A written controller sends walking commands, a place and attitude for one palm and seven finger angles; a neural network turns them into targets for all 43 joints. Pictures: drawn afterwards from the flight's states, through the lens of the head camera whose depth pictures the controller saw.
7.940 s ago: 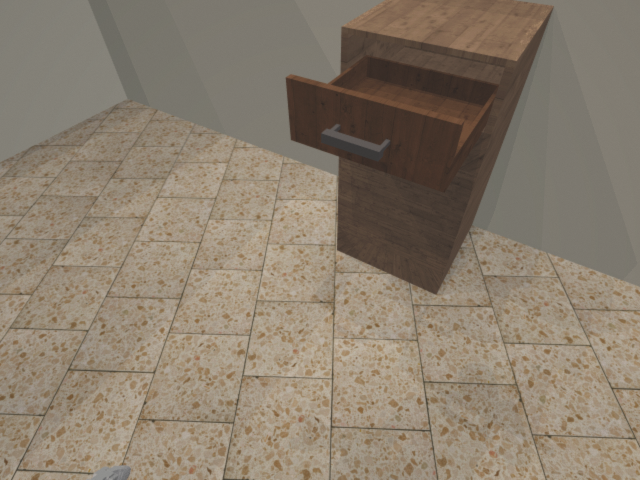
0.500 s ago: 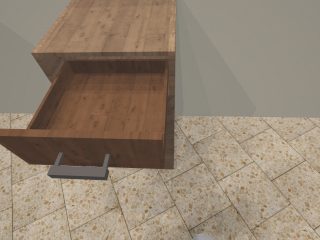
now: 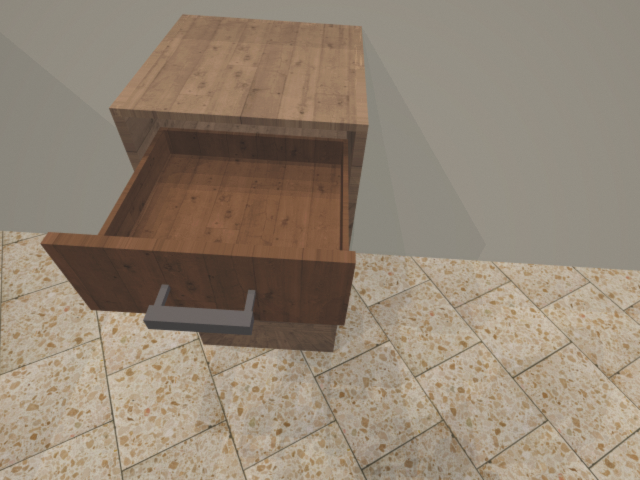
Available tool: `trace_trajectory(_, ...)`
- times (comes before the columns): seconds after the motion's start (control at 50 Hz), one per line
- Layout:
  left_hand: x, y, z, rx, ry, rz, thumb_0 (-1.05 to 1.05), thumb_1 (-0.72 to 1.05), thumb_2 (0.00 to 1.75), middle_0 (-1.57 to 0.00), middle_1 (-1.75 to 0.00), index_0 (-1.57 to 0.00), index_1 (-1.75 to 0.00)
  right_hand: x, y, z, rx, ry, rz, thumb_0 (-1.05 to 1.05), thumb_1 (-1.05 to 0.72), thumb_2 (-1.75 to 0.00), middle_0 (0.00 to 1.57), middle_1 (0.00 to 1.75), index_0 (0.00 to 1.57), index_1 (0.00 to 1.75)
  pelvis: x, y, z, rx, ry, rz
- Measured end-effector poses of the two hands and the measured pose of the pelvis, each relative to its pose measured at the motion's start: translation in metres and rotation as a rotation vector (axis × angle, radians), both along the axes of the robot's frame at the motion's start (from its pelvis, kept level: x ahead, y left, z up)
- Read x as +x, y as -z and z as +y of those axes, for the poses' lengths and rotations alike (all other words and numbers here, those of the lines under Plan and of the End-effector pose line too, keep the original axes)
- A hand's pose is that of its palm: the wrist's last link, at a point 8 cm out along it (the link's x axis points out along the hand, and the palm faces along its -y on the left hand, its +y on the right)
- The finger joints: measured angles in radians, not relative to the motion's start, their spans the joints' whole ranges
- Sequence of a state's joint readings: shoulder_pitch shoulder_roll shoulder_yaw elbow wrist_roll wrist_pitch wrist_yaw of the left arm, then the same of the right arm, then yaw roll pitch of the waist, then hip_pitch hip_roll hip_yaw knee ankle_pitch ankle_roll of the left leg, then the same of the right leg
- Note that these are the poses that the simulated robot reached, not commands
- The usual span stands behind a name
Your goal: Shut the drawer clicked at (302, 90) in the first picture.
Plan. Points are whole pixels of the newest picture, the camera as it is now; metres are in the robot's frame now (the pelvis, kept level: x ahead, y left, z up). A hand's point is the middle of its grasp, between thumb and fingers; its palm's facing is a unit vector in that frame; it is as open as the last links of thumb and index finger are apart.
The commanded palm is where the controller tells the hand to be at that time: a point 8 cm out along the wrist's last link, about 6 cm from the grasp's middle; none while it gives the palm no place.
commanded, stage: come to a stop and stand still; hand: left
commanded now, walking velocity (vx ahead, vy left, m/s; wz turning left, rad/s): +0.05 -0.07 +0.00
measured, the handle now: (204, 307) +0.33 +0.18 +0.01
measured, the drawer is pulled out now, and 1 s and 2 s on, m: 0.29 0.29 0.29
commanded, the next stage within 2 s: look again from close up in 0.06 s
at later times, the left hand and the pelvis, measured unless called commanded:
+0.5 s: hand out of the picture +0.06 +0.12 -0.20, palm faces +0.00 -0.98 -0.21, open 7.3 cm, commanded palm none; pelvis +0.04 -0.05 -0.02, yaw -1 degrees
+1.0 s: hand (214, 394) +0.22 +0.15 -0.01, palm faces +0.18 -0.98 -0.11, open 7.1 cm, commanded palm +0.13 +0.19 -0.05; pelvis +0.01 -0.02 -0.02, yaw +1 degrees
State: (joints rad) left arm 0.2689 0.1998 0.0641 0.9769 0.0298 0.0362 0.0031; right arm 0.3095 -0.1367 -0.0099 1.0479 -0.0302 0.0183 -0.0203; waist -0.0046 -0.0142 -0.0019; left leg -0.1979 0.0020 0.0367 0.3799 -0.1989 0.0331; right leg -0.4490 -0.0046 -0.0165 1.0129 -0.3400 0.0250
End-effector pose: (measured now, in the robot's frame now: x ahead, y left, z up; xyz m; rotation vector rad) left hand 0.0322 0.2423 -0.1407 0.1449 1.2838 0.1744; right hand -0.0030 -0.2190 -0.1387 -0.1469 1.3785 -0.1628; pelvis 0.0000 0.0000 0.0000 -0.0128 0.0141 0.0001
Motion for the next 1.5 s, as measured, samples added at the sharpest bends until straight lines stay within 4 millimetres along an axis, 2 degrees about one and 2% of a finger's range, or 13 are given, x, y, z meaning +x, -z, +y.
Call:
trace_trajectory(0.1, -0.014, 0.000, -0.009, 0.013, 0.047, 0.105, 0.01, 0.91, 0.90, -0.20, -0.30, -0.20, -0.30, -0.021, 0.005, 0.000, 0.026, 0.056, 0.028, 0.01, -0.90, -0.89, 0.20, 0.29, 0.20, 0.30, -0.001, 0.001, -0.009, 0.020, 0.024, 0.023)
trace_trajectory(0.26, -0.001, 0.004, -0.050, 0.041, 0.115, 0.105, 0.01, 0.91, 0.90, -0.20, -0.30, -0.20, -0.30, -0.039, 0.031, -0.029, 0.071, 0.099, 0.112, 0.01, -0.90, -0.89, 0.20, 0.29, 0.20, 0.30, 0.004, 0.015, -0.038, 0.030, 0.051, 0.034)
trace_trajectory(0.44, 0.017, 0.019, -0.074, 0.015, 0.059, 0.056, 0.01, 0.93, 0.90, -0.20, -0.30, -0.20, -0.30, 0.039, 0.024, -0.065, -0.008, 0.042, -0.006, 0.01, -0.91, -0.89, 0.20, 0.29, 0.19, 0.29, 0.031, 0.019, -0.054, -0.003, 0.022, 0.007)
trace_trajectory(0.62, 0.022, 0.019, -0.064, 0.007, 0.035, 0.059, 0.01, 0.93, 0.90, -0.20, -0.30, -0.20, -0.30, 0.122, 0.008, -0.064, -0.047, -0.015, -0.188, 0.00, -0.91, -0.89, 0.20, 0.29, 0.19, 0.29, 0.043, 0.016, -0.045, 0.009, 0.034, -0.006)
trace_trajectory(0.72, 0.022, 0.016, -0.049, 0.021, 0.035, 0.061, 0.01, 0.92, 0.90, -0.20, -0.30, -0.20, -0.30, 0.133, 0.007, -0.051, -0.036, -0.030, -0.219, 0.00, -0.91, -0.89, 0.20, 0.29, 0.19, 0.29, 0.043, 0.015, -0.035, 0.010, 0.037, -0.011)
trace_trajectory(0.82, 0.020, 0.013, -0.034, 0.038, 0.037, 0.053, 0.01, 0.91, 0.90, -0.20, -0.30, -0.20, -0.30, 0.118, 0.010, -0.036, -0.016, -0.029, -0.188, 0.00, -0.91, -0.89, 0.20, 0.29, 0.20, 0.29, 0.039, 0.014, -0.025, 0.007, 0.040, -0.014)
trace_trajectory(0.9, 0.086, -0.053, -0.027, 0.079, -0.028, -0.399, 0.02, 0.91, 0.90, -0.21, -0.32, -0.21, -0.31, 0.112, -0.005, -0.027, -0.034, -0.022, -0.373, 0.01, -0.91, -0.89, 0.20, 0.29, 0.20, 0.30, 0.030, 0.011, -0.017, 0.025, 0.033, -0.010)
trace_trajectory(0.96, 0.141, -0.118, -0.038, 0.063, 0.005, -0.771, 0.02, 0.92, 0.90, -0.23, -0.34, -0.23, -0.34, 0.113, -0.011, -0.023, -0.013, -0.031, -0.500, 0.01, -0.90, -0.89, 0.20, 0.29, 0.20, 0.30, 0.020, 0.012, -0.014, 0.042, -0.013, 0.000)
trace_trajectory(1.0, 0.162, -0.141, -0.048, 0.022, 0.027, -0.963, 0.02, 0.92, 0.90, -0.26, -0.37, -0.25, -0.36, 0.116, -0.010, -0.025, -0.005, -0.050, -0.566, 0.01, -0.90, -0.89, 0.20, 0.29, 0.20, 0.30, 0.012, 0.021, -0.015, 0.058, -0.023, 0.016)
trace_trajectory(1.14, 0.109, -0.100, -0.068, -0.144, 0.119, -1.094, 0.01, 0.91, 0.90, -0.37, -0.49, -0.32, -0.47, 0.137, -0.010, -0.046, -0.047, -0.125, -0.711, 0.01, -0.90, -0.89, 0.20, 0.29, 0.20, 0.30, -0.016, 0.056, -0.025, 0.040, 0.010, 0.117)
trace_trajectory(1.24, 0.076, -0.120, -0.056, -0.016, 0.139, -1.291, 0.02, 0.90, 0.90, -0.48, -0.60, -0.45, -0.58, 0.160, -0.006, -0.052, -0.066, -0.209, -0.795, 0.01, -0.90, -0.89, 0.20, 0.29, 0.20, 0.30, -0.032, 0.079, -0.031, 0.019, -0.019, 0.138)
trace_trajectory(1.32, 0.081, -0.137, -0.043, 0.034, 0.110, -1.376, 0.02, 0.90, 0.90, -0.55, -0.68, -0.54, -0.67, 0.171, -0.002, -0.041, -0.027, -0.235, -0.838, 0.01, -0.90, -0.89, 0.20, 0.29, 0.20, 0.30, -0.042, 0.085, -0.034, 0.002, -0.049, 0.133)
trace_trajectory(1.5, 0.122, -0.148, -0.072, -0.148, 0.250, -1.215, 0.02, 0.90, 0.90, -0.73, -0.88, -0.73, -0.87, 0.158, -0.015, -0.021, 0.030, -0.178, -0.836, 0.02, -0.90, -0.89, 0.20, 0.29, 0.20, 0.30, -0.031, 0.065, -0.034, 0.003, -0.053, 0.116)
